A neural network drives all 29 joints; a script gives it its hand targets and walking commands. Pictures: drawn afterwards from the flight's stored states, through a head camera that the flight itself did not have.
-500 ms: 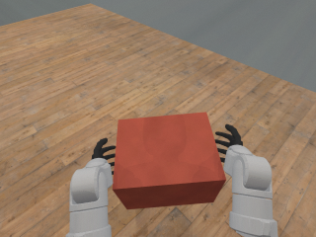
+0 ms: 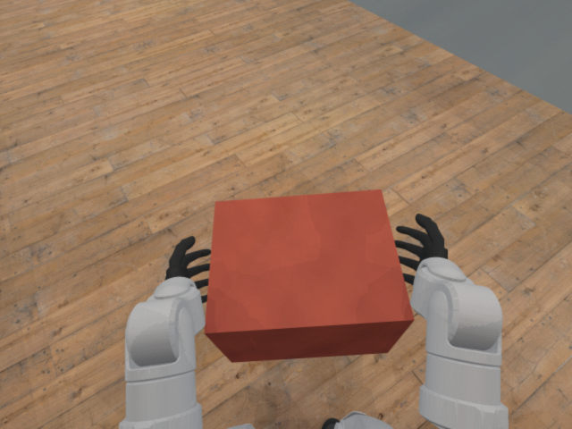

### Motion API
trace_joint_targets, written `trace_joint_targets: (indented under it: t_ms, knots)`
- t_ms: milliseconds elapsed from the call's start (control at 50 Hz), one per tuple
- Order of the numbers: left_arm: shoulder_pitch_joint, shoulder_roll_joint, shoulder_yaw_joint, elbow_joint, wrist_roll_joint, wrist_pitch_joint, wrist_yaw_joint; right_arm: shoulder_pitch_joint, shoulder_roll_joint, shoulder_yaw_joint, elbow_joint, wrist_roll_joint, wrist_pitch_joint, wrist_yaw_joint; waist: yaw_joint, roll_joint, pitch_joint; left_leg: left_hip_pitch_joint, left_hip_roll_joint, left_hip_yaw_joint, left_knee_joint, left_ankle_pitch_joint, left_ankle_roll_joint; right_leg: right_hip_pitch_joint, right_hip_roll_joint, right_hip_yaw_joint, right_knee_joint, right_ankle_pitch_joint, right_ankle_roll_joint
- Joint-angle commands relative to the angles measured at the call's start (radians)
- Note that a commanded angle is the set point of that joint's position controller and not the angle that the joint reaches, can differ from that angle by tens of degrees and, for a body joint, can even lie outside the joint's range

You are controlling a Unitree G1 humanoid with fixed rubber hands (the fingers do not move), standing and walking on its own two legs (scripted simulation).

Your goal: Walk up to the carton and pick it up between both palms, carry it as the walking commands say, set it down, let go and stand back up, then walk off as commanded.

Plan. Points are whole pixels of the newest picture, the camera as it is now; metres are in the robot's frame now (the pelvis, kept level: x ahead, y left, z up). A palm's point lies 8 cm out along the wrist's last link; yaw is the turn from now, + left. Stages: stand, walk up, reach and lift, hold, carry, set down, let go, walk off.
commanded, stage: carry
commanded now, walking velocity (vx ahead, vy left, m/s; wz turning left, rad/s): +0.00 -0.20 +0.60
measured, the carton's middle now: (303, 279) +0.33 -0.01 -0.01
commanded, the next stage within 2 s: none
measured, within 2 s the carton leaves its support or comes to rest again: neither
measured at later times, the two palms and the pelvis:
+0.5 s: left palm (215, 358) +0.19 +0.10 +0.07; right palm (456, 265) +0.30 -0.21 +0.07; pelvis -0.03 -0.13 +0.01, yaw +17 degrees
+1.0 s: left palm out of the picture +0.10 +0.01 +0.07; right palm (484, 266) +0.29 -0.24 +0.07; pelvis -0.04 -0.27 +0.00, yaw +34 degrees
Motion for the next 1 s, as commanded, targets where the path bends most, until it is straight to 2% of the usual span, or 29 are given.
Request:
trace_joint_targets:
  t_ms: [0,20,40,60,100,120,160,260,320,340,360,380,400,420,440,480,560,600,620,640,660,700,740,820,880,900,920,940,980]
  knots:
    - [-0.541,-0.948,-0.683,-0.159,-0.394,-0.03,-0.385,-0.437,0.93,0.825,-0.079,0.434,0.039,0.42,0.014,-0.162,-0.497,0.204,0.024,-0.027,-0.435,0.127,0.035,0.406,-0.195,0.169,-0.063,0.27,-0.028]
    - [-0.531,-0.937,-0.69,-0.154,-0.389,-0.029,-0.382,-0.41,0.923,0.813,-0.066,0.426,0.042,0.426,0.002,-0.074,-0.51,0.39,0.141,-0.196,-0.503,0.219,0.053,0.228,-0.172,0.158,0.042,0.232,0.032]
    - [-0.53,-0.948,-0.698,-0.144,-0.389,-0.026,-0.382,-0.374,0.916,0.794,-0.043,0.409,0.04,0.432,-0.001,0.161,-0.49,0.579,0.375,-0.528,-0.452,0.618,0.141,-0.055,-0.083,0.142,0.141,0.016,0.126]
    - [-0.614,-0.96,-0.729,-0.208,-0.421,-0.034,-0.386,-0.36,0.926,0.772,-0.036,0.394,0.029,0.438,0.002,0.307,-0.466,0.634,0.455,-0.645,-0.359,1.009,0.232,-0.224,-0.019,0.208,0.313,-0.305,0.171]
    - [-0.643,-0.983,-0.747,-0.205,-0.424,-0.047,-0.386,-0.414,0.937,0.756,-0.052,0.402,0.03,0.45,0.011,0.12,-0.457,0.652,0.39,-0.484,-0.324,1.081,0.173,-0.286,-0.009,0.265,0.48,-0.261,0.171]
    - [-0.666,-0.982,-0.754,-0.21,-0.438,-0.05,-0.391,-0.432,0.932,0.751,-0.058,0.397,0.026,0.445,0.012,0.103,-0.447,0.607,0.355,-0.429,-0.317,1.084,0.14,-0.258,-0.015,0.269,0.478,-0.232,0.171]
    - [-0.679,-0.979,-0.756,-0.222,-0.448,-0.049,-0.396,-0.449,0.932,0.75,-0.078,0.398,0.019,0.437,0.011,0.144,-0.429,0.539,0.288,-0.367,-0.314,1.048,0.108,-0.191,0.003,0.239,0.434,-0.201,0.184]
    - [-0.656,-0.967,-0.771,-0.224,-0.46,-0.024,-0.392,-0.388,0.898,0.731,-0.078,0.367,0.029,0.423,0.001,0.268,-0.426,0.438,0.243,-0.349,-0.315,0.91,0.104,-0.013,0.067,0.171,0.199,-0.254,0.193]
    - [-0.603,-0.968,-0.764,-0.186,-0.461,-0.009,-0.403,-0.354,0.886,0.726,-0.063,0.343,0.036,0.416,0.021,0.245,-0.439,0.34,0.184,-0.291,-0.242,0.753,0.051,0.215,0.09,0.124,-0.131,-0.134,0.173]
    - [-0.585,-0.963,-0.756,-0.184,-0.459,-0.005,-0.41,-0.337,0.881,0.727,-0.059,0.334,0.039,0.413,0.025,0.198,-0.438,0.214,0.151,-0.269,-0.191,0.629,0.024,0.36,0.021,0.181,-0.197,-0.073,0.149]
    - [-0.561,-0.952,-0.739,-0.16,-0.456,-0.002,-0.417,-0.337,0.88,0.733,-0.066,0.334,0.04,0.41,0.028,-0.015,-0.454,0.047,0.069,-0.203,-0.049,0.354,-0.007,0.504,-0.161,0.357,-0.228,0.244,0.097]
    - [-0.546,-0.968,-0.734,-0.172,-0.452,-0.015,-0.421,-0.406,0.875,0.776,-0.133,0.356,0.043,0.411,0.036,-0.373,-0.488,-0.154,-0.05,-0.054,0.117,-0.115,-0.048,0.578,-0.326,0.507,-0.125,0.697,-0.049]
    - [-0.547,-0.976,-0.728,-0.19,-0.444,-0.018,-0.42,-0.468,0.905,0.821,-0.143,0.38,0.044,0.412,0.034,-0.37,-0.503,-0.184,0.009,-0.058,0.248,-0.215,-0.038,0.588,-0.346,0.48,-0.075,0.886,-0.107]
    - [-0.557,-0.99,-0.727,-0.202,-0.443,-0.018,-0.417,-0.484,0.921,0.83,-0.144,0.397,0.039,0.415,0.034,-0.288,-0.491,-0.192,0.006,-0.065,0.266,-0.184,-0.031,0.607,-0.307,0.394,-0.058,0.902,-0.092]
    - [-0.558,-0.983,-0.717,-0.191,-0.43,-0.02,-0.412,-0.519,0.937,0.847,-0.148,0.424,0.037,0.419,0.029,-0.237,-0.445,-0.162,0.013,-0.043,0.234,-0.134,-0.034,0.558,-0.274,0.319,-0.059,0.784,-0.066]
    - [-0.57,-0.966,-0.691,-0.201,-0.405,-0.027,-0.398,-0.529,0.945,0.857,-0.135,0.461,0.04,0.432,0.027,-0.248,-0.389,-0.07,0.004,-0.001,0.119,-0.057,-0.04,0.459,-0.214,0.206,-0.061,0.571,-0.044]
    - [-0.561,-0.947,-0.665,-0.207,-0.378,-0.027,-0.375,-0.496,0.936,0.839,-0.101,0.481,0.059,0.442,0.026,-0.248,-0.405,0.059,-0.021,0.029,-0.15,0.015,-0.005,0.454,-0.215,0.163,-0.005,0.486,-0.058]
    - [-0.532,-0.932,-0.672,-0.177,-0.368,-0.023,-0.366,-0.437,0.934,0.809,-0.055,0.458,0.067,0.45,-0.003,-0.098,-0.432,0.305,0.086,-0.105,-0.467,0.251,0.017,0.294,-0.182,0.122,0.129,0.325,0.028]
    - [-0.536,-0.929,-0.682,-0.169,-0.366,-0.025,-0.364,-0.414,0.922,0.787,-0.035,0.448,0.065,0.456,0.001,0.087,-0.438,0.539,0.302,-0.406,-0.446,0.615,0.076,0.012,-0.141,0.127,0.237,0.042,0.116]
    - [-0.545,-0.945,-0.693,-0.172,-0.379,-0.022,-0.368,-0.348,0.926,0.758,0.018,0.422,0.06,0.458,0.017,0.339,-0.452,0.697,0.505,-0.691,-0.341,1.234,0.213,-0.204,-0.009,0.187,0.389,-0.381,0.169]
    - [-0.613,-0.957,-0.722,-0.21,-0.403,-0.034,-0.373,-0.357,0.948,0.74,0.004,0.416,0.052,0.46,0.015,0.243,-0.48,0.703,0.446,-0.61,-0.303,1.296,0.239,-0.212,-0.031,0.285,0.502,-0.388,0.157]
    - [-0.675,-0.991,-0.756,-0.211,-0.426,-0.043,-0.383,-0.401,0.953,0.725,-0.013,0.399,0.041,0.457,0.015,0.162,-0.45,0.602,0.376,-0.461,-0.335,1.018,0.167,-0.199,-0.03,0.277,0.526,-0.303,0.165]
    - [-0.715,-1.004,-0.761,-0.244,-0.453,-0.042,-0.392,-0.472,0.956,0.737,-0.082,0.403,0.027,0.444,0.013,0.181,-0.426,0.465,0.306,-0.37,-0.369,0.812,0.14,-0.101,-0.023,0.241,0.438,-0.259,0.184]
    - [-0.683,-0.994,-0.766,-0.252,-0.479,-0.023,-0.394,-0.402,0.919,0.716,-0.088,0.373,0.035,0.422,0.001,0.252,-0.422,0.363,0.257,-0.332,-0.378,0.615,0.114,0.049,0.044,0.174,0.222,-0.26,0.184]
    - [-0.606,-0.986,-0.751,-0.205,-0.477,-0.009,-0.405,-0.348,0.898,0.717,-0.074,0.341,0.041,0.412,0.022,0.219,-0.422,0.279,0.187,-0.268,-0.281,0.513,0.054,0.259,0.084,0.107,-0.123,-0.146,0.167]
    - [-0.589,-0.985,-0.748,-0.197,-0.478,-0.005,-0.413,-0.35,0.897,0.721,-0.08,0.336,0.041,0.411,0.031,0.125,-0.427,0.152,0.142,-0.235,-0.201,0.432,0.025,0.393,-0.005,0.193,-0.207,-0.1,0.14]
    - [-0.576,-0.98,-0.736,-0.167,-0.478,-0.004,-0.422,-0.373,0.896,0.735,-0.09,0.337,0.044,0.408,0.035,-0.156,-0.424,-0.065,0.002,-0.106,-0.015,0.125,-0.023,0.51,-0.237,0.448,-0.28,0.141,0.055]
    - [-0.543,-0.99,-0.716,-0.152,-0.454,-0.015,-0.425,-0.443,0.901,0.776,-0.127,0.357,0.051,0.414,0.041,-0.415,-0.457,-0.143,-0.012,-0.022,0.225,-0.181,-0.039,0.47,-0.368,0.535,-0.205,0.37,-0.068]
    - [-0.581,-1.002,-0.713,-0.189,-0.448,-0.019,-0.419,-0.489,0.941,0.811,-0.109,0.394,0.044,0.42,0.033,-0.252,-0.407,-0.153,0.02,-0.066,0.338,-0.165,-0.024,0.474,-0.307,0.383,-0.146,0.561,-0.073]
